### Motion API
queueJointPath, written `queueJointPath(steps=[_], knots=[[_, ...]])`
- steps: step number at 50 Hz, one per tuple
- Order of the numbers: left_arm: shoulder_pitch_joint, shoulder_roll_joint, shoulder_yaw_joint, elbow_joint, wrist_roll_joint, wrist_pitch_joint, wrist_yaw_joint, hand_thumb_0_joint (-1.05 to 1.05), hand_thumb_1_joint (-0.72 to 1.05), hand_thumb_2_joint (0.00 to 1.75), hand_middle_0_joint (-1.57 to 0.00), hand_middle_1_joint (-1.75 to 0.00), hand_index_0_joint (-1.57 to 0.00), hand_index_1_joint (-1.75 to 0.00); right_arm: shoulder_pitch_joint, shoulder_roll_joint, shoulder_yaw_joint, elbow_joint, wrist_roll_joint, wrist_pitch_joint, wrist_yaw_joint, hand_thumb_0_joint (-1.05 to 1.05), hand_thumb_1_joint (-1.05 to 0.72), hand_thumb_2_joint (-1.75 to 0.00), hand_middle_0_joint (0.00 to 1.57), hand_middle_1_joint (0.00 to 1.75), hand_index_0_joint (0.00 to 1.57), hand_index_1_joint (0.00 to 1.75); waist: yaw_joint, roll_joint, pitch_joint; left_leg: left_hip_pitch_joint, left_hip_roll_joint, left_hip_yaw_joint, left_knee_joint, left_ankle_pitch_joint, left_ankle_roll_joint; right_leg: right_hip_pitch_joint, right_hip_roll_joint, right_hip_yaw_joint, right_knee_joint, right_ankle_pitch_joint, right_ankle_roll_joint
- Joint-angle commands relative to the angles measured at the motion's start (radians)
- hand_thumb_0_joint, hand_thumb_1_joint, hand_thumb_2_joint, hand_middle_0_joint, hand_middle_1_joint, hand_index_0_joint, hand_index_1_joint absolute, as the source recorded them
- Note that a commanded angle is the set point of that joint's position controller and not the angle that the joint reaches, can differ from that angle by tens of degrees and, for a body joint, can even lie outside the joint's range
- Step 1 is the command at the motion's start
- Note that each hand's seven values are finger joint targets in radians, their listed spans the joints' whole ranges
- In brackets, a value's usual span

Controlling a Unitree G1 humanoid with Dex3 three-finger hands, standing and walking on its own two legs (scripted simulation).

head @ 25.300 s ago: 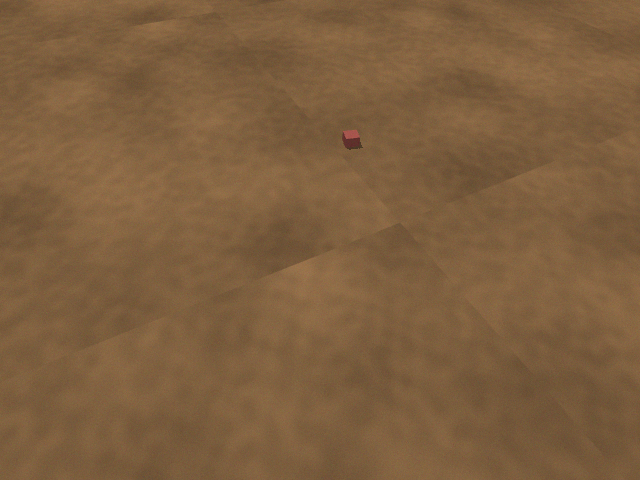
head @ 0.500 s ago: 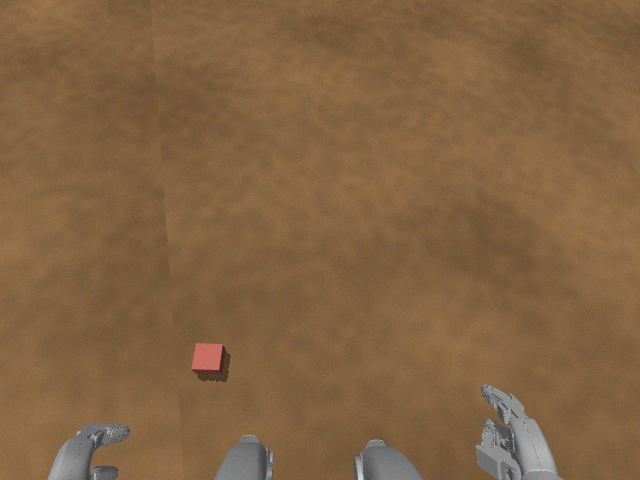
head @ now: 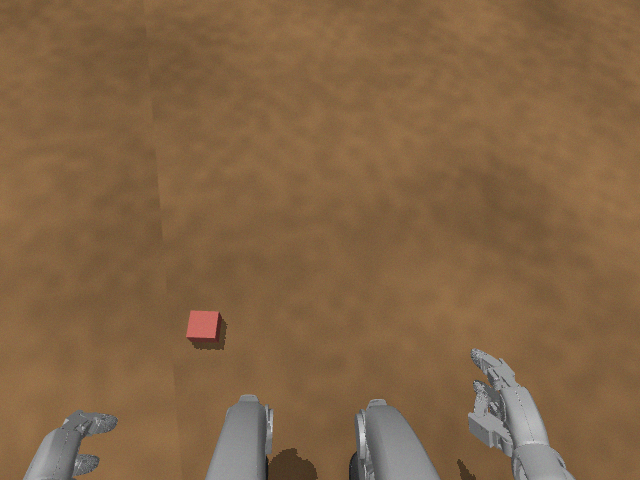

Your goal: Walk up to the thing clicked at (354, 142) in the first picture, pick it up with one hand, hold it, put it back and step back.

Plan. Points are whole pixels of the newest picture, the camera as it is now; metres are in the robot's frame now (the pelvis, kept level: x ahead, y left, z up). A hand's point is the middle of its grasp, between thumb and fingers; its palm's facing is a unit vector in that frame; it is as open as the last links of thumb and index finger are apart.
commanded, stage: rise first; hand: left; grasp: from above
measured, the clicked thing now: (204, 326) +0.45 +0.27 -0.61
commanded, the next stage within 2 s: none
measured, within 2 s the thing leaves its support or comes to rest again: neither
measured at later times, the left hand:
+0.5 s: hand (138, 385) +0.27 +0.32 -0.34, palm faces -0.49 -0.38 -0.79, open 12.3 cm
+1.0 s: hand (150, 353) +0.35 +0.34 -0.43, palm faces -0.47 -0.11 -0.88, open 12.3 cm
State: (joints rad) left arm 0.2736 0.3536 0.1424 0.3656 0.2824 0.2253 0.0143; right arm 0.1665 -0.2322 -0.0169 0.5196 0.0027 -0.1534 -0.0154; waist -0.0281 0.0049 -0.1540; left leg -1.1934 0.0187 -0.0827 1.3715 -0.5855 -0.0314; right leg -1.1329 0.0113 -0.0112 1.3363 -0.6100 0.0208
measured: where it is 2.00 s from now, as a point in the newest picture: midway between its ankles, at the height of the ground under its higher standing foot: outside the picture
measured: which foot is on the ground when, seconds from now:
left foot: down 0.00-1.00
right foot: down 0.00-1.00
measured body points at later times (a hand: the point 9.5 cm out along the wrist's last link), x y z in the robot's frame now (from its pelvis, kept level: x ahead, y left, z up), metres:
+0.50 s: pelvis -0.06 +0.00 -0.20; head +0.16 +0.01 +0.19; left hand +0.30 +0.34 -0.29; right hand +0.09 -0.28 -0.34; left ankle +0.03 +0.13 -0.60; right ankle +0.01 -0.14 -0.60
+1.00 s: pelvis -0.07 +0.01 -0.29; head +0.16 +0.07 +0.10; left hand +0.37 +0.34 -0.38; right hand +0.00 -0.27 -0.40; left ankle +0.03 +0.13 -0.60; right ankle +0.01 -0.13 -0.60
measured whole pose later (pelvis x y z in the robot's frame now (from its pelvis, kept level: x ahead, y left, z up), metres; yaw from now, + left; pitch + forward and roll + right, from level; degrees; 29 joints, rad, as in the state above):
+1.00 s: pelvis -0.07 +0.01 -0.29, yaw -7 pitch +32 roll -9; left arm -0.71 0.83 0.22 1.22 1.18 -0.41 0.24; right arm 0.09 -0.28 0.01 0.75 -0.11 -0.01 0.11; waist -0.11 -0.03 -0.06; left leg -2.25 -0.02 -0.17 2.34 -0.66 -0.03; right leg -2.14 0.05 -0.05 2.26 -0.70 0.05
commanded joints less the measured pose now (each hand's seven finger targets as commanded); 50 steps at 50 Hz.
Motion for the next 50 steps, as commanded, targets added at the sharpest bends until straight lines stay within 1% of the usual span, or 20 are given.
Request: queueJointPath(steps=[1,2,3,5,7,8,10,13,14,18,20,24,25,27,28,32,36,38,43,50], knots=[[-0.183,0.228,0.078,-0.026,0.075,-0.111,0.017,0.00,-0.32,0.73,-0.39,-0.75,-0.37,-0.77,-0.022,-0.160,-0.073,-0.094,0.000,-0.070,-0.002,0.00,-0.95,-0.91,0.20,0.30,0.20,0.30,-0.028,0.061,-0.226,0.077,-0.020,0.054,-0.065,0.124,0.050,-0.019,0.012,-0.011,-0.073,0.147,-0.041],[-0.213,0.251,0.096,0.021,0.091,-0.141,0.020,0.00,-0.32,0.72,-0.40,-0.73,-0.38,-0.75,-0.028,-0.167,-0.077,-0.083,-0.001,-0.076,0.000,0.00,-0.95,-0.91,0.20,0.30,0.20,0.30,-0.024,0.059,-0.226,0.040,-0.021,0.051,-0.045,0.087,0.050,-0.056,0.011,-0.008,-0.045,0.109,-0.043],[-0.234,0.262,0.094,0.045,0.109,-0.171,0.019,0.00,-0.30,0.72,-0.39,-0.74,-0.37,-0.75,-0.033,-0.170,-0.081,-0.077,-0.003,-0.083,0.003,0.00,-0.93,-0.91,0.20,0.30,0.20,0.30,-0.013,0.055,-0.238,0.017,-0.020,0.056,-0.021,0.063,0.050,-0.083,0.013,-0.005,-0.021,0.085,-0.043],[-0.301,0.271,0.074,0.082,0.156,-0.234,0.015,0.00,-0.31,0.74,-0.41,-0.70,-0.38,-0.73,-0.039,-0.182,-0.083,-0.054,-0.006,-0.094,0.007,0.00,-0.94,-0.91,0.20,0.30,0.20,0.30,-0.018,0.086,-0.285,-0.020,-0.019,0.055,0.026,0.043,0.045,-0.154,0.015,-0.002,0.044,0.069,-0.045],[-0.340,0.319,0.087,0.100,0.204,-0.291,0.013,0.00,-0.29,0.73,-0.41,-0.71,-0.39,-0.73,-0.036,-0.194,-0.090,-0.031,-0.007,-0.098,0.010,0.00,-0.94,-0.91,0.20,0.30,0.20,0.30,-0.001,0.105,-0.363,-0.047,-0.020,0.057,0.093,0.076,0.043,-0.198,0.018,-0.002,0.114,0.101,-0.044],[-0.368,0.335,0.083,0.108,0.226,-0.314,0.014,0.00,-0.29,0.73,-0.42,-0.70,-0.39,-0.73,-0.036,-0.200,-0.091,-0.024,-0.008,-0.098,0.013,0.00,-0.95,-0.91,0.20,0.30,0.20,0.30,-0.007,0.114,-0.401,-0.061,-0.021,0.056,0.123,0.093,0.042,-0.218,0.018,-0.003,0.148,0.118,-0.045],[-0.403,0.399,0.128,0.156,0.270,-0.358,0.027,0.00,-0.29,0.73,-0.42,-0.70,-0.40,-0.72,-0.035,-0.213,-0.090,-0.002,-0.007,-0.095,0.021,0.00,-0.95,-0.91,0.20,0.30,0.20,0.30,0.019,0.132,-0.452,-0.091,-0.018,0.047,0.180,0.152,0.038,-0.287,0.019,-0.010,0.231,0.157,-0.048],[-0.459,0.432,0.138,0.224,0.342,-0.393,0.044,0.00,-0.28,0.73,-0.42,-0.70,-0.40,-0.73,-0.022,-0.229,-0.095,0.027,-0.007,-0.075,0.033,0.00,-0.96,-0.91,0.20,0.30,0.20,0.30,0.025,0.144,-0.525,-0.109,-0.015,0.044,0.263,0.238,0.036,-0.353,0.021,-0.026,0.312,0.208,-0.050],[-0.485,0.454,0.152,0.241,0.361,-0.400,0.053,0.00,-0.28,0.74,-0.42,-0.70,-0.40,-0.72,-0.013,-0.231,-0.097,0.038,-0.009,-0.066,0.037,0.00,-0.95,-0.91,0.20,0.30,0.20,0.30,0.038,0.139,-0.551,-0.123,-0.017,0.052,0.296,0.264,0.039,-0.351,0.023,-0.027,0.325,0.231,-0.048],[-0.619,0.486,0.148,0.344,0.429,-0.432,0.058,0.00,-0.26,0.73,-0.41,-0.69,-0.39,-0.71,0.013,-0.230,-0.103,0.077,-0.019,-0.038,0.057,0.00,-0.94,-0.91,0.20,0.30,0.20,0.30,0.029,0.065,-0.598,-0.262,-0.020,0.064,0.422,0.254,0.057,-0.371,0.028,-0.029,0.383,0.243,-0.039],[-0.685,0.564,0.178,0.375,0.483,-0.454,0.059,0.00,-0.25,0.73,-0.41,-0.70,-0.40,-0.71,0.025,-0.242,-0.108,0.092,-0.024,-0.024,0.064,0.00,-0.93,-0.91,0.20,0.30,0.20,0.30,0.041,0.060,-0.653,-0.292,-0.020,0.061,0.462,0.247,0.057,-0.381,0.029,-0.035,0.431,0.238,-0.039],[-0.836,0.625,0.181,0.437,0.565,-0.517,0.058,0.00,-0.26,0.76,-0.38,-0.71,-0.37,-0.72,0.043,-0.246,-0.102,0.125,-0.037,0.003,0.073,0.00,-0.92,-0.91,0.20,0.30,0.20,0.30,0.024,0.046,-0.638,-0.409,-0.020,0.067,0.536,0.146,0.060,-0.447,0.034,-0.046,0.485,0.158,-0.036],[-0.861,0.659,0.199,0.445,0.579,-0.535,0.063,0.00,-0.26,0.75,-0.39,-0.71,-0.38,-0.72,0.043,-0.249,-0.102,0.130,-0.040,0.008,0.074,0.00,-0.93,-0.91,0.20,0.30,0.20,0.30,0.031,0.044,-0.646,-0.423,-0.020,0.069,0.554,0.121,0.062,-0.458,0.035,-0.047,0.495,0.134,-0.035],[-0.938,0.689,0.193,0.456,0.610,-0.572,0.072,0.00,-0.25,0.76,-0.38,-0.71,-0.37,-0.73,0.048,-0.252,-0.096,0.139,-0.047,0.019,0.078,0.00,-0.91,-0.90,0.20,0.30,0.20,0.30,0.014,0.059,-0.626,-0.464,-0.021,0.072,0.579,0.058,0.064,-0.506,0.039,-0.053,0.510,0.070,-0.035],[-0.947,0.694,0.192,0.478,0.625,-0.589,0.075,0.00,-0.24,0.76,-0.39,-0.70,-0.37,-0.72,0.047,-0.248,-0.093,0.143,-0.050,0.026,0.080,0.00,-0.91,-0.90,0.20,0.30,0.20,0.30,0.017,0.059,-0.620,-0.480,-0.022,0.074,0.594,0.043,0.064,-0.516,0.041,-0.057,0.518,0.053,-0.035],[-1.042,0.737,0.184,0.520,0.681,-0.650,0.111,0.00,-0.21,0.75,-0.41,-0.64,-0.38,-0.67,0.052,-0.259,-0.083,0.159,-0.064,0.050,0.089,0.00,-0.89,-0.90,0.20,0.30,0.20,0.30,0.003,0.143,-0.567,-0.503,-0.020,0.056,0.603,-0.070,0.057,-0.650,0.050,-0.091,0.575,-0.059,-0.045],[-1.113,0.769,0.178,0.557,0.736,-0.676,0.168,0.00,-0.20,0.75,-0.38,-0.67,-0.37,-0.68,0.052,-0.272,-0.075,0.169,-0.082,0.072,0.098,0.00,-0.89,-0.90,0.20,0.30,0.20,0.30,-0.016,0.197,-0.534,-0.508,-0.020,0.026,0.600,-0.139,0.054,-0.732,0.048,-0.119,0.621,-0.097,-0.048],[-1.125,0.784,0.178,0.599,0.777,-0.672,0.197,0.00,-0.22,0.76,-0.37,-0.67,-0.35,-0.68,0.059,-0.274,-0.068,0.181,-0.086,0.087,0.101,0.00,-0.89,-0.90,0.20,0.30,0.20,0.30,-0.019,0.190,-0.541,-0.519,-0.027,0.033,0.628,-0.105,0.055,-0.744,0.048,-0.123,0.633,-0.075,-0.050],[-1.172,0.781,0.156,0.679,0.844,-0.652,0.249,0.00,-0.23,0.76,-0.34,-0.70,-0.34,-0.70,0.068,-0.283,-0.056,0.195,-0.100,0.116,0.110,0.00,-0.90,-0.90,0.20,0.30,0.20,0.30,-0.039,0.226,-0.531,-0.490,-0.031,0.013,0.658,-0.020,0.049,-0.808,0.043,-0.142,0.689,0.004,-0.056],[-1.234,0.799,0.128,0.722,0.907,-0.640,0.273,0.00,-0.22,0.75,-0.34,-0.71,-0.34,-0.70,0.078,-0.286,-0.051,0.203,-0.119,0.148,0.123,0.00,-0.90,-0.90,0.20,0.30,0.20,0.30,-0.062,0.249,-0.563,-0.475,-0.035,0.016,0.712,0.067,0.051,-0.802,0.045,-0.139,0.717,0.076,-0.055]])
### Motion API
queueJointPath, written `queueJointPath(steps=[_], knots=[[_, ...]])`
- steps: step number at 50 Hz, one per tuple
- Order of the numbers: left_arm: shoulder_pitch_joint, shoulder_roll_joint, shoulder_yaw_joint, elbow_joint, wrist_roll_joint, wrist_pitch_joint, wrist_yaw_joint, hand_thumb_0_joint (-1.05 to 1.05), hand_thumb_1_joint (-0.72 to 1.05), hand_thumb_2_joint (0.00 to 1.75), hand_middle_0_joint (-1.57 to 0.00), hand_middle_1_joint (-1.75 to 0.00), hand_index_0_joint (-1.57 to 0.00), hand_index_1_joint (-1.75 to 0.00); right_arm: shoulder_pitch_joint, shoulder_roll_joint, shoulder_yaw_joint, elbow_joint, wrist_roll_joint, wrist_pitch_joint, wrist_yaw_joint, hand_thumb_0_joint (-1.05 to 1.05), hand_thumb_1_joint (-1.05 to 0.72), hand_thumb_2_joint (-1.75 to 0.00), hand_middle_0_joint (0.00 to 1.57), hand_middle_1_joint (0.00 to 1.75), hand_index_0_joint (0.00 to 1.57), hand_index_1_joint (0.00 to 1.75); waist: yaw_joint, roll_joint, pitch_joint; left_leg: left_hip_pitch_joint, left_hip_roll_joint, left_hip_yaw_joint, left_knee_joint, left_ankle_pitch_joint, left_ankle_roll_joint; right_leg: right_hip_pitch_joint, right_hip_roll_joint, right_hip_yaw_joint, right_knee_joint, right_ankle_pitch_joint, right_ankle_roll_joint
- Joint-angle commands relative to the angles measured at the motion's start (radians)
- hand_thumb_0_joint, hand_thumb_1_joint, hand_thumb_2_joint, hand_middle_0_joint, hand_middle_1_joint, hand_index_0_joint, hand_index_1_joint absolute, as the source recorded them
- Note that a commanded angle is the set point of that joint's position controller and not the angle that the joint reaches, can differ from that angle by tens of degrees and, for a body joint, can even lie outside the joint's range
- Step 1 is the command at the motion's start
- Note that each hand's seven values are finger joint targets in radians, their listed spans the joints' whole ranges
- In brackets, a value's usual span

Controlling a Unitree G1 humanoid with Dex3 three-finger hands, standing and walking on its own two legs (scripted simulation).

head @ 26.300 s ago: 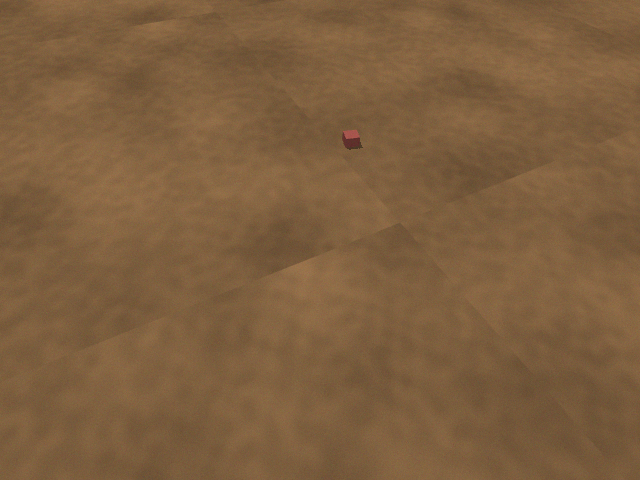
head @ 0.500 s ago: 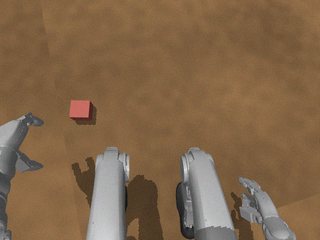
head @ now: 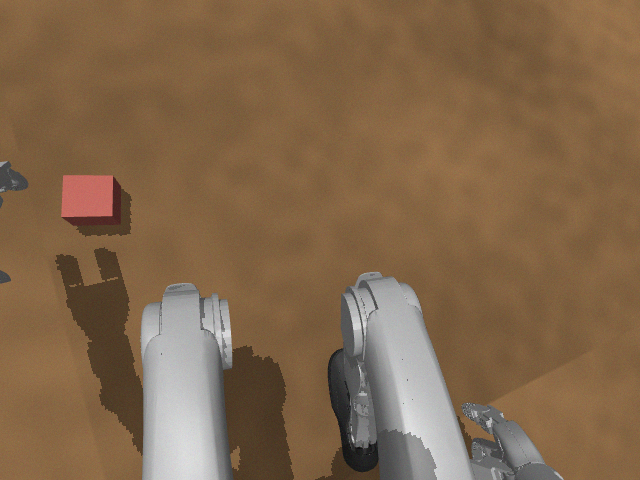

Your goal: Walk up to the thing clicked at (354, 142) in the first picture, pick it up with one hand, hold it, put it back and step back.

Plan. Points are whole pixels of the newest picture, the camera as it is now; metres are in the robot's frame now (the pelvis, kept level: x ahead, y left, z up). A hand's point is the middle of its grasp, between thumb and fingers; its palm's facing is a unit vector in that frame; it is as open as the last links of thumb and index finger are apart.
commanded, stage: rise first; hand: left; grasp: from above
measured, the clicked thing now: (93, 201) +0.49 +0.32 -0.33
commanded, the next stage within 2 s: none
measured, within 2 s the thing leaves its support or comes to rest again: neither
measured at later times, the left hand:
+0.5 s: hand (1, 224) +0.41 +0.38 -0.18, palm faces -0.46 -0.08 -0.88, open 12.6 cm
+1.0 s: hand (16, 212) +0.43 +0.37 -0.20, palm faces -0.45 -0.07 -0.89, open 12.5 cm
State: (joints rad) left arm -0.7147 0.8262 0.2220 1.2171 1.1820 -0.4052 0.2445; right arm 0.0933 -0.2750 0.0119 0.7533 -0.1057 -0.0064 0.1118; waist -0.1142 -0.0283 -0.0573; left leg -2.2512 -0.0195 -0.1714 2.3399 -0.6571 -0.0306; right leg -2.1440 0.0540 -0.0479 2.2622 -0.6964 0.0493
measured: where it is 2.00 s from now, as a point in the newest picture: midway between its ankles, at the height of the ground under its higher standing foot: (280, 439)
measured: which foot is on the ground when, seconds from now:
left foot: down 0.00-1.00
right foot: down 0.00-1.00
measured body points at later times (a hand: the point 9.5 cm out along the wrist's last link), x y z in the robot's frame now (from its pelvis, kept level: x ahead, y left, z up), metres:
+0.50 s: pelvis +0.01 +0.00 -0.03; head +0.24 +0.09 +0.35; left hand +0.43 +0.38 -0.13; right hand +0.11 -0.27 -0.13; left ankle +0.09 +0.13 -0.32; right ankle +0.10 -0.14 -0.32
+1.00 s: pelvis +0.01 +0.00 -0.03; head +0.25 +0.09 +0.33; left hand +0.45 +0.37 -0.15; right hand +0.10 -0.28 -0.14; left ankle +0.09 +0.13 -0.32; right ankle +0.10 -0.14 -0.32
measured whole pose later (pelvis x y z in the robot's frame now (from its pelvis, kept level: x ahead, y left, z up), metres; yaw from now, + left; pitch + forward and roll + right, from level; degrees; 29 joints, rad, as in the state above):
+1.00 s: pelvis +0.01 +0.00 -0.03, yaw -2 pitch +32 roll -10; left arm -0.83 0.95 0.23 1.37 1.35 -0.46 0.37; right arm 0.05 -0.26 0.08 0.76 -0.18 0.04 0.13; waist -0.18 -0.06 -0.01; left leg -2.33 -0.02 -0.21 2.46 -0.70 -0.05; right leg -2.23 0.07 -0.07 2.37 -0.72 0.06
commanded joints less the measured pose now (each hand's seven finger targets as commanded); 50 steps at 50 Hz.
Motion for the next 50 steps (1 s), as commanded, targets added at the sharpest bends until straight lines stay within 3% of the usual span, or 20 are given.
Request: queueJointPath(steps=[1,8,10,13,18,23,35,36,38,50], knots=[[-0.247,0.336,0.055,-0.122,0.012,-0.011,0.047,0.00,-0.22,0.74,-0.34,-0.70,-0.35,-0.70,0.152,-0.244,-0.079,-0.031,-0.012,0.005,-0.003,0.00,-0.90,-0.90,0.20,0.30,0.20,0.30,0.027,0.280,-0.658,0.582,0.003,0.104,-0.252,0.143,0.049,0.202,0.002,-0.104,-0.202,0.162,-0.082],[-0.294,0.361,0.053,-0.113,0.062,-0.036,0.074,0.00,-0.24,0.75,-0.33,-0.72,-0.33,-0.72,0.148,-0.251,-0.071,-0.028,-0.031,0.028,0.008,0.00,-0.90,-0.90,0.20,0.30,0.20,0.30,0.007,0.333,-0.659,0.606,0.011,0.086,-0.232,0.184,0.045,0.165,0.007,-0.115,-0.161,0.186,-0.080],[-0.295,0.340,0.034,-0.085,0.074,-0.042,0.078,0.00,-0.25,0.76,-0.33,-0.72,-0.33,-0.72,0.148,-0.246,-0.062,-0.023,-0.037,0.033,0.011,0.00,-0.90,-0.90,0.20,0.30,0.20,0.30,-0.005,0.329,-0.641,0.594,0.012,0.089,-0.218,0.191,0.049,0.166,0.009,-0.116,-0.160,0.194,-0.079],[-0.302,0.366,0.047,-0.080,0.085,-0.049,0.091,0.00,-0.25,0.76,-0.33,-0.73,-0.33,-0.73,0.142,-0.245,-0.057,-0.022,-0.043,0.038,0.013,0.00,-0.90,-0.90,0.20,0.30,0.20,0.30,-0.004,0.336,-0.648,0.591,0.012,0.092,-0.203,0.199,0.051,0.164,0.013,-0.116,-0.154,0.200,-0.078],[-0.328,0.375,0.038,-0.040,0.112,-0.057,0.108,0.00,-0.27,0.78,-0.31,-0.75,-0.31,-0.75,0.135,-0.246,-0.048,-0.021,-0.053,0.042,0.012,0.00,-0.90,-0.90,0.20,0.30,0.20,0.30,-0.022,0.332,-0.614,0.553,0.014,0.085,-0.192,0.144,0.052,0.138,0.015,-0.121,-0.141,0.166,-0.079],[-0.349,0.415,0.056,-0.018,0.131,-0.070,0.129,0.00,-0.27,0.78,-0.30,-0.76,-0.31,-0.76,0.124,-0.248,-0.040,-0.019,-0.061,0.046,0.009,0.00,-0.90,-0.90,0.20,0.30,0.20,0.30,-0.026,0.316,-0.625,0.512,0.008,0.097,-0.164,0.121,0.057,0.150,0.021,-0.118,-0.143,0.154,-0.078],[-0.348,0.449,0.061,0.023,0.142,-0.076,0.152,0.00,-0.29,0.79,-0.29,-0.79,-0.30,-0.78,0.131,-0.250,-0.020,-0.009,-0.076,0.046,0.009,0.00,-0.90,-0.90,0.20,0.30,0.20,0.30,-0.038,0.323,-0.625,0.508,0.009,0.088,-0.132,0.174,0.060,0.153,0.022,-0.123,-0.110,0.196,-0.075],[-0.347,0.447,0.059,0.021,0.146,-0.076,0.153,0.00,-0.37,0.87,-0.32,-0.71,-0.27,-0.77,0.134,-0.249,-0.016,-0.005,-0.080,0.047,0.009,0.00,-0.90,-0.90,0.20,0.30,0.20,0.30,-0.035,0.325,-0.637,0.505,0.008,0.095,-0.127,0.181,0.061,0.173,0.024,-0.121,-0.116,0.206,-0.073],[-0.355,0.463,0.072,0.017,0.143,-0.073,0.162,0.00,-0.27,0.79,-0.31,-0.76,-0.31,-0.76,0.129,-0.251,-0.018,-0.007,-0.080,0.047,0.008,0.00,-0.90,-0.90,0.20,0.30,0.20,0.30,-0.035,0.326,-0.638,0.498,0.010,0.098,-0.125,0.177,0.060,0.171,0.025,-0.123,-0.113,0.205,-0.073],[-0.367,0.442,0.053,0.014,0.132,-0.053,0.159,0.00,-0.26,0.78,-0.35,-0.72,-0.34,-0.73,0.137,-0.250,-0.020,-0.003,-0.080,0.048,0.012,0.00,-0.90,-0.90,0.20,0.30,0.20,0.30,-0.050,0.322,-0.631,0.495,0.010,0.095,-0.118,0.190,0.061,0.175,0.024,-0.122,-0.118,0.224,-0.072]])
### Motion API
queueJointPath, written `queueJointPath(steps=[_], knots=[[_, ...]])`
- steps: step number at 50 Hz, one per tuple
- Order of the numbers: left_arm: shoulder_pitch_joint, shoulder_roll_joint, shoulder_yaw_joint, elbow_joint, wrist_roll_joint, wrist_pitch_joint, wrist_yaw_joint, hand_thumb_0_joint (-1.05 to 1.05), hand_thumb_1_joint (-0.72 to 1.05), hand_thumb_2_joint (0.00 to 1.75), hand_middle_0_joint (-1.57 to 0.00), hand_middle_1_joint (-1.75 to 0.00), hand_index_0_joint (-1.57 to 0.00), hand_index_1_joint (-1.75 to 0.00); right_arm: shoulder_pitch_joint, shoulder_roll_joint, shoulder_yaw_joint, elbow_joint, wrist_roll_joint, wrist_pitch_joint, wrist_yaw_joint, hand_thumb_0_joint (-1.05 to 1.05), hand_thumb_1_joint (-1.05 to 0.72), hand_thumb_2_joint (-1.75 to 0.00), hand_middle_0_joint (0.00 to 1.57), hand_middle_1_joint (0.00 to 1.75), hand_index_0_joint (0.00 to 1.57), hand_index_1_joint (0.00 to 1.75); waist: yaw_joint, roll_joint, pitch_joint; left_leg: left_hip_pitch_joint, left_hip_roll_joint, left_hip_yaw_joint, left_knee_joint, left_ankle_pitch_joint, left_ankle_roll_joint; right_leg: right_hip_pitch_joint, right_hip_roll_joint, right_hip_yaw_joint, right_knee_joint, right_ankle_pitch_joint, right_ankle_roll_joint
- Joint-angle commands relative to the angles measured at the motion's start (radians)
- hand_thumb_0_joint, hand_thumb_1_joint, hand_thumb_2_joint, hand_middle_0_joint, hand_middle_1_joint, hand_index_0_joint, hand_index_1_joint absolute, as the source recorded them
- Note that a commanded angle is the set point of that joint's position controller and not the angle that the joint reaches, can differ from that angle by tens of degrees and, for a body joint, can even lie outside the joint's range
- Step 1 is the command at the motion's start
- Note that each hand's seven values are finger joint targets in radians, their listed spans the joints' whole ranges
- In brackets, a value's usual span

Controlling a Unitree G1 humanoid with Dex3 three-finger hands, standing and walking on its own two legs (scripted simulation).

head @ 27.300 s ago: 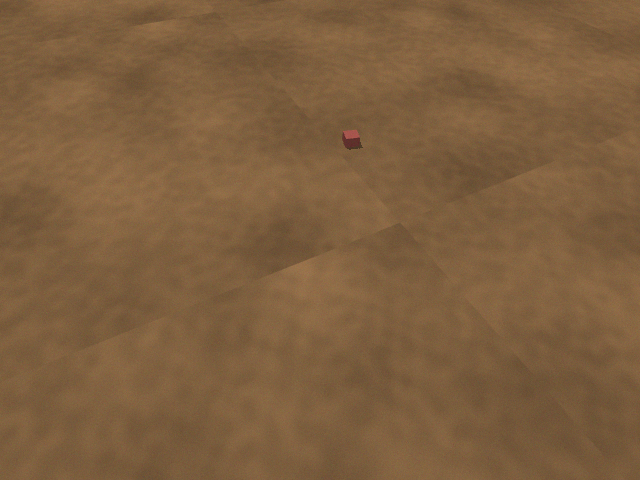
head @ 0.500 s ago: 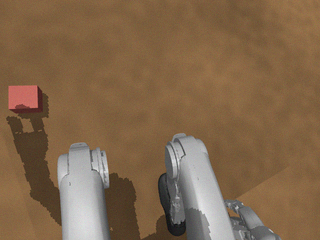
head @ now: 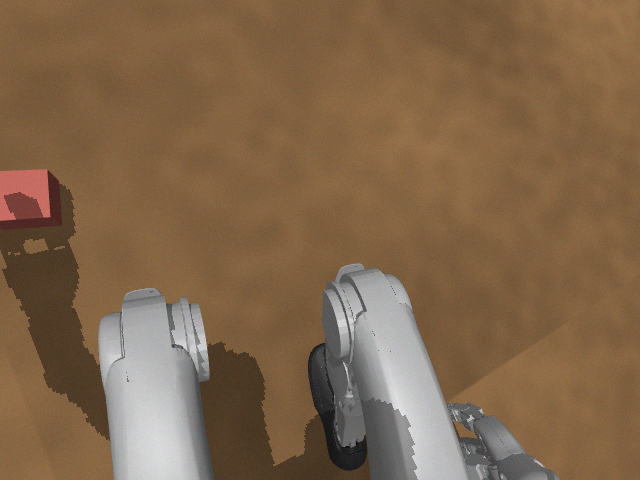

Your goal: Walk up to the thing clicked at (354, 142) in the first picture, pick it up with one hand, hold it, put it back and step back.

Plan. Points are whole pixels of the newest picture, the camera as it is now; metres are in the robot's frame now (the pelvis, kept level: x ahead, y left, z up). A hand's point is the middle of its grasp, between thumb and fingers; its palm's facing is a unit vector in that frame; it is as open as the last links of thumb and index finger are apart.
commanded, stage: rise first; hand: left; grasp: from above
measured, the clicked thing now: (25, 200) +0.47 +0.34 -0.29
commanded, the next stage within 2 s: approach in 1.22 s
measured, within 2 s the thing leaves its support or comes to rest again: neither
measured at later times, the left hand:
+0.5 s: hand out of the picture +0.41 +0.38 -0.17, palm faces -0.44 -0.09 -0.90, open 11.9 cm
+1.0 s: hand out of the picture +0.41 +0.39 -0.16, palm faces -0.45 -0.09 -0.89, open 11.4 cm
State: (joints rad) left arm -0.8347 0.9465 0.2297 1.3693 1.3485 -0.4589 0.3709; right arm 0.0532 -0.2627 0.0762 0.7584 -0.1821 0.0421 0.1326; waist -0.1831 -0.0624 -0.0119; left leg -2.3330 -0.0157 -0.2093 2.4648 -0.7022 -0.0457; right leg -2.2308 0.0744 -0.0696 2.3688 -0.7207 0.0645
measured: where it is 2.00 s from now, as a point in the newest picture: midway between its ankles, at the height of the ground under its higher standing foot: (262, 446)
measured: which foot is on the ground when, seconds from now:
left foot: down 0.00-1.00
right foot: down 0.00-1.00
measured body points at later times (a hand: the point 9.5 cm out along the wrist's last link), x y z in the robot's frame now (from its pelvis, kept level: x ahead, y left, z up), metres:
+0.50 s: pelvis +0.00 +0.00 +0.00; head +0.24 +0.11 +0.36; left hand +0.43 +0.38 -0.12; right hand +0.09 -0.27 -0.10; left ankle +0.07 +0.13 -0.28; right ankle +0.10 -0.13 -0.28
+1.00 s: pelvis -0.01 +0.01 +0.00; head +0.22 +0.12 +0.37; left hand +0.43 +0.39 -0.11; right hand +0.09 -0.26 -0.09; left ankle +0.07 +0.13 -0.28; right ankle +0.10 -0.13 -0.28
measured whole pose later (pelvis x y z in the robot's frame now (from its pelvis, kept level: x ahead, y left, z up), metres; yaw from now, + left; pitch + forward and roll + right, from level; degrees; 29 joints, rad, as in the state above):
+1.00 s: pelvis -0.01 +0.01 +0.00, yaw +0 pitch +31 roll -11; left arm -0.87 0.94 0.18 1.39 1.34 -0.44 0.35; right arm 0.08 -0.27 0.10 0.74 -0.16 0.02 0.14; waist -0.20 -0.06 -0.02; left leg -2.33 -0.02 -0.21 2.46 -0.68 -0.03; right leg -2.21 0.07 -0.07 2.35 -0.71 0.06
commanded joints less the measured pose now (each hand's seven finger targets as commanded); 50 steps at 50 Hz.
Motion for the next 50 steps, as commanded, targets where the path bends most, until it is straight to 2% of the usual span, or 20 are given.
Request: queueJointPath(steps=[1,4,6,8,13,18,19,20,22,27,30,33,35,39,40,42,45,47,49,50], knots=[[-0.255,0.321,0.043,-0.133,-0.039,0.000,0.033,0.00,-0.25,0.78,-0.36,-0.69,-0.34,-0.71,0.174,-0.264,-0.083,-0.009,-0.003,-0.001,-0.009,0.00,-0.90,-0.90,0.20,0.30,0.20,0.30,0.016,0.350,-0.671,0.575,0.008,0.132,-0.240,0.229,0.077,0.254,0.003,-0.103,-0.224,0.242,-0.087],[-0.267,0.311,0.029,-0.130,-0.032,-0.004,0.031,0.00,-0.23,0.76,-0.38,-0.68,-0.36,-0.70,0.180,-0.265,-0.076,-0.006,-0.008,-0.001,-0.007,0.00,-0.90,-0.90,0.20,0.30,0.20,0.30,0.007,0.374,-0.664,0.576,0.006,0.132,-0.243,0.233,0.076,0.263,0.003,-0.104,-0.225,0.246,-0.086],[-0.249,0.310,0.032,-0.112,-0.030,0.002,0.034,0.00,-0.24,0.77,-0.39,-0.68,-0.36,-0.70,0.175,-0.261,-0.075,-0.005,-0.004,-0.001,-0.009,0.00,-0.90,-0.90,0.20,0.30,0.20,0.30,0.020,0.351,-0.662,0.567,0.006,0.136,-0.240,0.231,0.076,0.268,0.004,-0.101,-0.231,0.246,-0.086],[-0.274,0.306,0.029,-0.118,-0.036,0.000,0.037,0.00,-0.23,0.76,-0.38,-0.68,-0.37,-0.70,0.178,-0.266,-0.077,-0.010,-0.002,-0.004,-0.007,0.00,-0.90,-0.90,0.20,0.30,0.20,0.30,0.007,0.369,-0.665,0.587,0.008,0.128,-0.251,0.220,0.071,0.247,0.004,-0.109,-0.223,0.233,-0.090],[-0.279,0.304,0.021,-0.086,-0.016,0.005,0.048,0.00,-0.21,0.75,-0.41,-0.65,-0.39,-0.68,0.182,-0.265,-0.068,-0.010,-0.005,-0.006,-0.006,0.00,-0.90,-0.90,0.20,0.30,0.20,0.30,-0.002,0.367,-0.646,0.565,0.007,0.128,-0.247,0.217,0.073,0.250,0.004,-0.108,-0.224,0.236,-0.090],[-0.300,0.299,0.014,-0.095,-0.017,0.014,0.061,0.00,-0.18,0.72,-0.43,-0.64,-0.41,-0.66,0.185,-0.268,-0.064,-0.011,-0.006,-0.013,-0.006,0.00,-0.90,-0.90,0.20,0.30,0.20,0.30,-0.008,0.384,-0.660,0.574,0.008,0.128,-0.249,0.222,0.071,0.253,0.004,-0.113,-0.220,0.245,-0.088],[-0.281,0.313,0.025,-0.079,-0.016,0.019,0.063,0.00,-0.18,0.72,-0.44,-0.63,-0.42,-0.65,0.184,-0.271,-0.063,-0.014,-0.002,-0.015,-0.006,0.00,-0.91,-0.90,0.20,0.30,0.20,0.30,0.004,0.381,-0.656,0.577,0.007,0.128,-0.254,0.213,0.070,0.242,0.004,-0.113,-0.220,0.233,-0.091],[-0.297,0.317,0.020,-0.080,-0.015,0.020,0.063,0.00,-0.17,0.71,-0.45,-0.62,-0.43,-0.65,0.178,-0.270,-0.063,-0.017,-0.002,-0.016,-0.007,0.00,-0.91,-0.90,0.20,0.30,0.20,0.30,-0.007,0.389,-0.650,0.571,0.009,0.129,-0.250,0.207,0.070,0.242,0.004,-0.112,-0.221,0.230,-0.090],[-0.286,0.331,0.031,-0.081,-0.013,0.028,0.066,0.00,-0.17,0.71,-0.46,-0.61,-0.43,-0.63,0.182,-0.270,-0.061,-0.020,0.001,-0.018,-0.007,0.00,-0.91,-0.90,0.20,0.30,0.20,0.30,0.003,0.385,-0.660,0.566,0.005,0.131,-0.250,0.204,0.071,0.250,0.004,-0.110,-0.222,0.230,-0.091],[-0.275,0.320,0.027,-0.135,-0.026,0.046,0.061,0.00,-0.13,0.67,-0.47,-0.62,-0.46,-0.63,0.180,-0.268,-0.067,-0.022,0.008,-0.021,-0.008,0.00,-0.91,-0.90,0.20,0.30,0.20,0.30,0.020,0.437,-0.700,0.605,0.006,0.133,-0.272,0.220,0.064,0.244,0.002,-0.110,-0.213,0.238,-0.095],[-0.280,0.320,0.026,-0.132,-0.030,0.054,0.050,0.00,-0.12,0.66,-0.47,-0.62,-0.47,-0.63,0.190,-0.272,-0.071,-0.025,0.009,-0.022,-0.006,0.00,-0.91,-0.90,0.20,0.30,0.20,0.30,0.005,0.428,-0.680,0.612,0.008,0.121,-0.273,0.237,0.065,0.231,-0.002,-0.116,-0.208,0.248,-0.090],[-0.287,0.287,-0.007,-0.107,-0.030,0.055,0.032,0.00,-0.11,0.66,-0.48,-0.61,-0.47,-0.62,0.194,-0.270,-0.064,-0.022,0.012,-0.020,-0.005,0.00,-0.91,-0.90,0.20,0.30,0.20,0.30,-0.015,0.389,-0.648,0.564,0.006,0.125,-0.260,0.221,0.072,0.245,0.000,-0.113,-0.221,0.250,-0.088],[-0.257,0.288,-0.002,-0.091,-0.036,0.055,0.018,0.00,-0.12,0.67,-0.48,-0.61,-0.47,-0.62,0.201,-0.268,-0.061,-0.023,0.013,-0.023,-0.004,0.00,-0.91,-0.90,0.20,0.30,0.20,0.30,0.001,0.381,-0.639,0.565,0.003,0.126,-0.267,0.211,0.072,0.254,0.000,-0.110,-0.233,0.238,-0.090],[-0.291,0.284,-0.006,-0.124,-0.053,0.041,0.002,0.00,-0.11,0.65,-0.48,-0.61,-0.48,-0.62,0.199,-0.275,-0.067,-0.028,0.015,-0.025,-0.003,0.00,-0.91,-0.90,0.20,0.30,0.20,0.30,-0.010,0.369,-0.641,0.560,0.005,0.121,-0.268,0.183,0.071,0.248,-0.001,-0.112,-0.237,0.216,-0.090],[-0.302,0.277,-0.019,-0.129,-0.047,0.035,-0.002,0.00,-0.11,0.66,-0.48,-0.61,-0.48,-0.62,0.201,-0.272,-0.062,-0.030,0.014,-0.024,-0.003,0.00,-0.90,-0.90,0.20,0.30,0.20,0.30,-0.017,0.372,-0.640,0.561,0.006,0.117,-0.270,0.175,0.071,0.246,0.000,-0.115,-0.236,0.210,-0.089],[-0.296,0.313,0.009,-0.144,-0.045,0.026,0.000,0.00,-0.12,0.66,-0.49,-0.60,-0.48,-0.61,0.201,-0.275,-0.061,-0.032,0.012,-0.024,-0.003,0.00,-0.91,-0.90,0.20,0.30,0.20,0.30,-0.002,0.385,-0.642,0.570,0.005,0.120,-0.273,0.184,0.069,0.257,-0.001,-0.113,-0.236,0.213,-0.089],[-0.297,0.289,0.000,-0.156,-0.039,0.019,0.003,0.00,-0.12,0.67,-0.48,-0.60,-0.47,-0.62,0.199,-0.276,-0.063,-0.028,0.017,-0.021,-0.001,0.00,-0.91,-0.90,0.20,0.30,0.20,0.30,-0.003,0.414,-0.671,0.622,0.008,0.111,-0.275,0.229,0.063,0.237,-0.001,-0.120,-0.220,0.240,-0.090],[-0.297,0.267,-0.018,-0.118,-0.034,0.014,0.005,0.00,-0.11,0.66,-0.49,-0.61,-0.48,-0.62,0.197,-0.275,-0.060,-0.028,0.015,-0.019,0.001,0.00,-0.91,-0.90,0.20,0.30,0.20,0.30,-0.018,0.405,-0.638,0.600,0.008,0.107,-0.281,0.208,0.062,0.218,0.000,-0.126,-0.218,0.224,-0.091],[-0.291,0.274,-0.012,-0.087,-0.027,0.012,0.014,0.00,-0.11,0.66,-0.48,-0.62,-0.48,-0.63,0.194,-0.274,-0.058,-0.026,0.017,-0.021,0.000,0.00,-0.91,-0.90,0.20,0.30,0.20,0.30,-0.013,0.394,-0.615,0.586,0.009,0.107,-0.280,0.189,0.062,0.204,-0.001,-0.126,-0.217,0.212,-0.092],[-0.308,0.275,-0.017,-0.081,-0.022,0.011,0.017,0.00,-0.12,0.66,-0.48,-0.61,-0.47,-0.63,0.196,-0.274,-0.053,-0.029,0.015,-0.023,0.000,0.00,-0.91,-0.90,0.20,0.30,0.20,0.30,-0.027,0.391,-0.603,0.578,0.008,0.105,-0.279,0.183,0.061,0.201,0.000,-0.127,-0.217,0.208,-0.095]])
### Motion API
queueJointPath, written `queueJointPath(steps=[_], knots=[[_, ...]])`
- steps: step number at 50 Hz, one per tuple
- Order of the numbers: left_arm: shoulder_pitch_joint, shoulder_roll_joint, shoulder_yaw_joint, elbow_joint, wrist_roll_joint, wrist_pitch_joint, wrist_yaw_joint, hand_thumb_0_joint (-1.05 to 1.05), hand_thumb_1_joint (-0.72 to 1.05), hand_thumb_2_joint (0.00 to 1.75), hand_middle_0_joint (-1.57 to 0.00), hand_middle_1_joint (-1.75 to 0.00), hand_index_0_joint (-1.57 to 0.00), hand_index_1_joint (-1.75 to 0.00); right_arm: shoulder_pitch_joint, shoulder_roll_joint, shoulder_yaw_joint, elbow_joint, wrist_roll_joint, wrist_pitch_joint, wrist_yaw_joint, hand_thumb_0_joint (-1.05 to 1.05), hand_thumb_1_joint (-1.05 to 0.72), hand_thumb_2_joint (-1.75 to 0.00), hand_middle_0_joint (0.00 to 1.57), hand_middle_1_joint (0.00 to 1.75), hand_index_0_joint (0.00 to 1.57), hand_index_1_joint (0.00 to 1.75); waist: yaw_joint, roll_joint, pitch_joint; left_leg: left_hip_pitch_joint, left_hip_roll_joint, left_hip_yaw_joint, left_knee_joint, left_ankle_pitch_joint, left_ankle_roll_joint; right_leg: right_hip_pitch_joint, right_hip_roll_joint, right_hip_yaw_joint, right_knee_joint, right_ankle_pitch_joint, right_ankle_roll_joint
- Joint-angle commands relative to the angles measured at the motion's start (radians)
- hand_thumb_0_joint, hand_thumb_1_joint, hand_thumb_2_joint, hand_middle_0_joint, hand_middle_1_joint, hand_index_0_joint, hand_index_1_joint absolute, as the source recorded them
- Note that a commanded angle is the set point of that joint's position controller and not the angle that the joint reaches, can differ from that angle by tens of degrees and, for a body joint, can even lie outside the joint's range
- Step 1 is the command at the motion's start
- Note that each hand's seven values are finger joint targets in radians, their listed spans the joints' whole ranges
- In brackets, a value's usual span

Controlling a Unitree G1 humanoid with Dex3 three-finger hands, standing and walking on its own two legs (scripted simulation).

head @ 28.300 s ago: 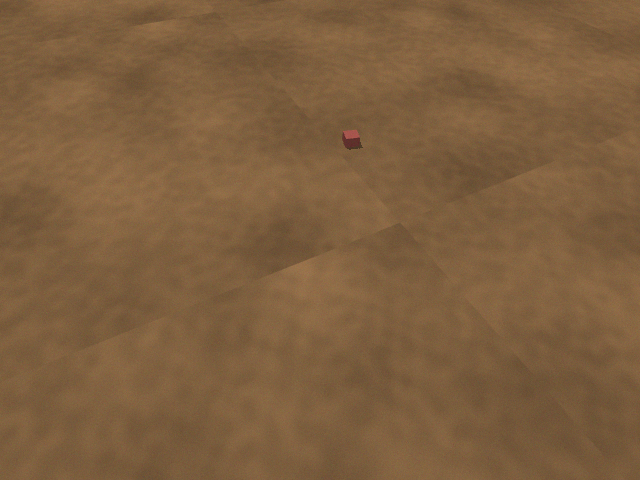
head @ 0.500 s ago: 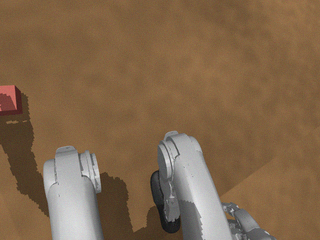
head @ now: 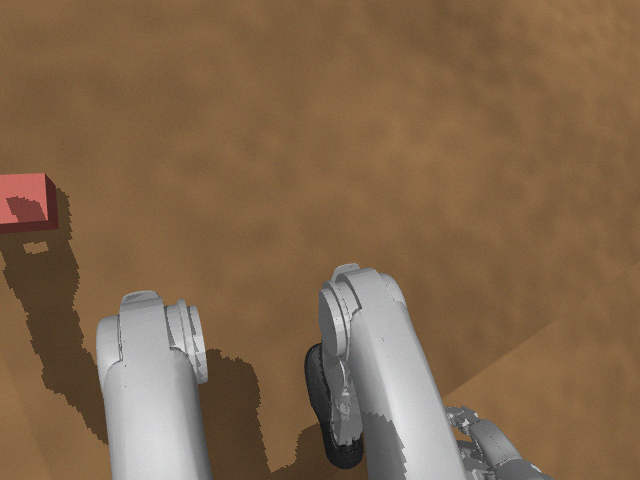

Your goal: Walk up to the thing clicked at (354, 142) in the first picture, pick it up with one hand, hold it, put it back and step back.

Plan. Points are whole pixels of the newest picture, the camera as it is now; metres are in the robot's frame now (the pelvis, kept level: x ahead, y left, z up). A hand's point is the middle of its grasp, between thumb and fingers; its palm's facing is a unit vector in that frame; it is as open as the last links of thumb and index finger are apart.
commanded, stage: rise first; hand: left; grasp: from above
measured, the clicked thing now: (22, 203) +0.47 +0.34 -0.30
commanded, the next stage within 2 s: approach in 0.22 s
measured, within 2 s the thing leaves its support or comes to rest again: neither
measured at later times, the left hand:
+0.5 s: hand out of the picture +0.42 +0.37 -0.18, palm faces -0.45 -0.06 -0.89, open 11.3 cm
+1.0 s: hand out of the picture +0.44 +0.35 -0.17, palm faces -0.50 -0.08 -0.86, open 11.9 cm
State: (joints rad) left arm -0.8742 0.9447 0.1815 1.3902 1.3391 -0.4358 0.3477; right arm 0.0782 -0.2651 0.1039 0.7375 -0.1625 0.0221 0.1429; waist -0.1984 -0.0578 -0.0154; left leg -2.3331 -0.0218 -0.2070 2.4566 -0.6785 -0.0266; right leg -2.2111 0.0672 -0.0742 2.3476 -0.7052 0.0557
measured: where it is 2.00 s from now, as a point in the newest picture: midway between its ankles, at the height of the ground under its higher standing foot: (259, 446)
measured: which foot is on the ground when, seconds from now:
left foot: down 0.00-1.00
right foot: down 0.00-1.00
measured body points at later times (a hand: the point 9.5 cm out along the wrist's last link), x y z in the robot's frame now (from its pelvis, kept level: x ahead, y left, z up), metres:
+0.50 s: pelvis +0.00 +0.00 -0.01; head +0.24 +0.11 +0.36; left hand +0.44 +0.37 -0.13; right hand +0.08 -0.27 -0.10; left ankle +0.07 +0.13 -0.29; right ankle +0.10 -0.14 -0.29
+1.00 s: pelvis +0.00 -0.01 +0.00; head +0.25 +0.08 +0.36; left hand +0.46 +0.35 -0.12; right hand +0.06 -0.27 -0.10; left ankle +0.07 +0.13 -0.29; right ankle +0.10 -0.14 -0.29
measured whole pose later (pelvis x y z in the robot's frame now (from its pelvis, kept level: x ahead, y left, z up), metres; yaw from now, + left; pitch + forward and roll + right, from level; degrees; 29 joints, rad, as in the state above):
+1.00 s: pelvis +0.00 -0.01 +0.00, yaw +0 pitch +33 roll -10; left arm -0.94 0.92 0.13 1.44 1.27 -0.29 0.32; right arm 0.12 -0.28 0.15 0.69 -0.14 -0.01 0.14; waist -0.26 -0.04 0.02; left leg -2.34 -0.01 -0.20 2.43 -0.67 -0.04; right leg -2.24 0.07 -0.07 2.33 -0.68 0.07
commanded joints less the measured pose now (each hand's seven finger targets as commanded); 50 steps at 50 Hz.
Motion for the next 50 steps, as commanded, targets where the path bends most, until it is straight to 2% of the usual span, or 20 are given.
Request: queueJointPath(steps=[1,5,9,10,11,13,15,16,17,21,24,28,33,37,39,42,44,47,48,50], knots=[[-0.293,0.300,0.040,-0.124,-0.008,-0.017,0.047,0.00,-0.12,0.67,-0.48,-0.61,-0.47,-0.63,0.167,-0.274,-0.079,-0.009,-0.003,-0.003,-0.012,0.00,-0.91,-0.90,0.20,0.30,0.20,0.30,-0.003,0.398,-0.617,0.572,0.014,0.110,-0.265,0.157,0.044,0.194,0.007,-0.119,-0.198,0.194,-0.084],[-0.271,0.302,0.044,-0.083,0.006,-0.015,0.065,0.00,-0.10,0.65,-0.49,-0.61,-0.49,-0.61,0.170,-0.272,-0.072,-0.004,-0.010,-0.007,-0.010,0.00,-0.90,-0.90,0.20,0.30,0.20,0.30,-0.005,0.387,-0.624,0.567,0.011,0.120,-0.247,0.185,0.049,0.216,0.011,-0.114,-0.195,0.218,-0.080],[-0.292,0.336,0.063,-0.084,0.007,-0.017,0.088,0.00,-0.08,0.64,-0.50,-0.59,-0.50,-0.60,0.164,-0.279,-0.066,-0.009,-0.016,-0.013,-0.014,0.00,-0.90,-0.90,0.20,0.30,0.20,0.30,-0.005,0.385,-0.625,0.548,0.010,0.122,-0.250,0.150,0.049,0.216,0.010,-0.118,-0.200,0.191,-0.078],[-0.263,0.317,0.051,-0.031,0.009,-0.008,0.088,0.00,-0.09,0.64,-0.50,-0.59,-0.49,-0.60,0.165,-0.278,-0.065,-0.006,-0.014,-0.016,-0.014,0.00,-0.90,-0.90,0.20,0.30,0.20,0.30,-0.013,0.372,-0.599,0.535,0.009,0.121,-0.246,0.142,0.050,0.203,0.010,-0.117,-0.194,0.186,-0.080],[-0.292,0.321,0.051,-0.076,0.010,-0.013,0.090,0.00,-0.08,0.63,-0.50,-0.60,-0.50,-0.60,0.163,-0.276,-0.064,-0.008,-0.016,-0.017,-0.014,0.00,-0.90,-0.90,0.20,0.30,0.20,0.30,-0.011,0.387,-0.626,0.547,0.010,0.121,-0.250,0.143,0.049,0.214,0.011,-0.117,-0.198,0.188,-0.080],[-0.256,0.332,0.054,-0.034,0.018,-0.002,0.094,0.00,-0.07,0.62,-0.51,-0.59,-0.51,-0.59,0.160,-0.276,-0.066,-0.006,-0.014,-0.021,-0.018,0.00,-0.90,-0.90,0.20,0.30,0.20,0.30,-0.003,0.385,-0.613,0.525,0.006,0.129,-0.247,0.122,0.050,0.212,0.012,-0.111,-0.204,0.174,-0.082],[-0.269,0.341,0.061,-0.065,0.007,0.006,0.097,0.00,-0.07,0.62,-0.51,-0.59,-0.51,-0.59,0.164,-0.275,-0.067,-0.006,-0.014,-0.026,-0.019,0.00,-0.90,-0.90,0.20,0.30,0.20,0.30,-0.005,0.361,-0.621,0.512,0.006,0.131,-0.238,0.124,0.053,0.227,0.011,-0.108,-0.208,0.179,-0.080],[-0.276,0.335,0.057,-0.084,0.006,0.009,0.098,0.00,-0.11,0.68,-0.52,-0.56,-0.49,-0.60,0.163,-0.275,-0.065,-0.004,-0.015,-0.027,-0.020,0.00,-0.90,-0.90,0.20,0.30,0.20,0.30,0.001,0.387,-0.635,0.528,0.005,0.133,-0.242,0.130,0.051,0.227,0.010,-0.107,-0.203,0.183,-0.080],[-0.290,0.337,0.054,-0.087,0.003,0.013,0.097,0.00,-0.07,0.63,-0.47,-0.60,-0.48,-0.60,0.166,-0.276,-0.069,-0.006,-0.015,-0.030,-0.020,0.00,-0.89,-0.89,0.20,0.30,0.20,0.30,-0.012,0.394,-0.633,0.541,0.009,0.131,-0.236,0.142,0.051,0.220,0.010,-0.107,-0.200,0.194,-0.079],[-0.361,0.274,0.003,-0.099,-0.005,0.023,0.089,0.00,-0.09,0.63,-0.44,-0.64,-0.46,-0.62,0.193,-0.275,-0.075,0.008,-0.015,-0.039,-0.019,0.00,-0.89,-0.89,0.20,0.30,0.20,0.30,-0.052,0.389,-0.623,0.548,0.015,0.119,-0.231,0.152,0.049,0.193,0.010,-0.114,-0.199,0.209,-0.079],[-0.417,0.189,-0.067,-0.115,-0.010,0.031,0.084,0.00,-0.10,0.65,-0.43,-0.66,-0.45,-0.64,0.216,-0.276,-0.078,0.015,-0.015,-0.048,-0.019,0.00,-0.89,-0.89,0.20,0.30,0.20,0.30,-0.083,0.423,-0.626,0.582,0.021,0.110,-0.243,0.142,0.043,0.172,0.010,-0.124,-0.205,0.204,-0.079],[-0.438,0.182,-0.078,-0.136,-0.009,0.066,0.094,0.00,-0.12,0.66,-0.41,-0.68,-0.44,-0.65,0.238,-0.281,-0.081,0.007,-0.008,-0.053,-0.019,0.00,-0.89,-0.89,0.20,0.30,0.20,0.30,-0.076,0.477,-0.668,0.618,0.021,0.109,-0.263,0.168,0.034,0.177,0.005,-0.128,-0.194,0.229,-0.086],[-0.357,0.227,-0.012,-0.080,-0.007,0.145,0.112,0.00,-0.12,0.65,-0.40,-0.70,-0.43,-0.67,0.229,-0.277,-0.070,-0.014,0.004,-0.042,-0.015,0.00,-0.89,-0.89,0.20,0.30,0.20,0.30,-0.022,0.504,-0.707,0.642,0.014,0.129,-0.287,0.266,0.031,0.226,0.000,-0.118,-0.192,0.311,-0.088],[-0.316,0.229,-0.027,-0.033,-0.009,0.192,0.093,0.00,-0.14,0.67,-0.38,-0.72,-0.41,-0.68,0.211,-0.273,-0.054,-0.042,0.019,-0.034,-0.009,0.00,-0.89,-0.89,0.20,0.30,0.20,0.30,-0.032,0.402,-0.672,0.543,0.009,0.141,-0.260,0.257,0.054,0.268,0.003,-0.102,-0.210,0.324,-0.085],[-0.317,0.270,-0.007,-0.055,-0.032,0.199,0.081,0.00,-0.14,0.67,-0.37,-0.72,-0.41,-0.68,0.207,-0.276,-0.047,-0.056,0.024,-0.032,-0.010,0.00,-0.89,-0.89,0.20,0.30,0.20,0.30,-0.025,0.370,-0.681,0.504,0.007,0.148,-0.252,0.243,0.065,0.324,0.004,-0.088,-0.228,0.325,-0.075],[-0.296,0.251,-0.022,-0.031,-0.068,0.196,0.046,0.00,-0.17,0.69,-0.37,-0.72,-0.40,-0.69,0.212,-0.274,-0.041,-0.061,0.028,-0.038,-0.007,0.00,-0.89,-0.89,0.20,0.30,0.20,0.30,-0.049,0.308,-0.639,0.458,0.007,0.143,-0.255,0.200,0.071,0.348,0.004,-0.084,-0.236,0.289,-0.071],[-0.311,0.245,-0.030,-0.042,-0.082,0.179,0.022,0.00,-0.20,0.72,-0.36,-0.71,-0.38,-0.70,0.218,-0.277,-0.043,-0.059,0.026,-0.041,-0.010,0.00,-0.89,-0.89,0.20,0.30,0.20,0.30,-0.064,0.302,-0.623,0.452,0.008,0.135,-0.260,0.156,0.069,0.330,0.007,-0.089,-0.245,0.241,-0.073],[-0.351,0.275,-0.018,-0.098,-0.102,0.133,-0.003,0.00,-0.22,0.73,-0.37,-0.71,-0.38,-0.70,0.229,-0.290,-0.045,-0.058,0.015,-0.040,-0.016,0.00,-0.90,-0.89,0.20,0.30,0.20,0.30,-0.068,0.315,-0.645,0.445,0.008,0.136,-0.246,0.124,0.062,0.344,0.005,-0.092,-0.258,0.194,-0.077],[-0.351,0.266,-0.023,-0.102,-0.101,0.118,-0.011,0.00,-0.22,0.73,-0.36,-0.72,-0.37,-0.71,0.234,-0.291,-0.047,-0.052,0.013,-0.041,-0.018,0.00,-0.90,-0.89,0.20,0.30,0.20,0.30,-0.069,0.324,-0.622,0.459,0.009,0.136,-0.240,0.128,0.057,0.325,0.004,-0.093,-0.261,0.193,-0.082],[-0.384,0.288,-0.017,-0.140,-0.087,0.084,-0.020,0.00,-0.21,0.73,-0.38,-0.71,-0.39,-0.70,0.247,-0.286,-0.043,-0.048,0.002,-0.036,-0.019,0.00,-0.90,-0.89,0.20,0.30,0.20,0.30,-0.070,0.362,-0.660,0.494,0.013,0.135,-0.232,0.142,0.053,0.345,0.007,-0.091,-0.259,0.208,-0.078]])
